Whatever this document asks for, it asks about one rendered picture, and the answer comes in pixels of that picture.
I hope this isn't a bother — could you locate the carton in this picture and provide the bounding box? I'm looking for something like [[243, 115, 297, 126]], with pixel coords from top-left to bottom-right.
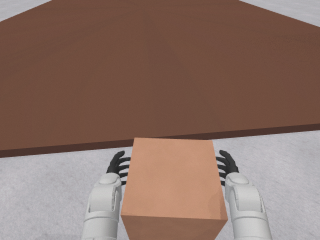
[[120, 137, 228, 240]]

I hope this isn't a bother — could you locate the right robot forearm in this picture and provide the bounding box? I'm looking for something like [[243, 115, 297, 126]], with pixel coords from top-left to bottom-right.
[[225, 172, 273, 240]]

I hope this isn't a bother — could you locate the left robot forearm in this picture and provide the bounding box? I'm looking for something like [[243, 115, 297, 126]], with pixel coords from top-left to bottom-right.
[[80, 172, 122, 240]]

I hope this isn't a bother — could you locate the right robot hand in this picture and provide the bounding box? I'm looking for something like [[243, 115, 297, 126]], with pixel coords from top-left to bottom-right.
[[216, 150, 239, 187]]

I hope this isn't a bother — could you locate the left robot hand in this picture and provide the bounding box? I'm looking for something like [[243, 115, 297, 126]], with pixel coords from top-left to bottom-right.
[[106, 150, 131, 186]]

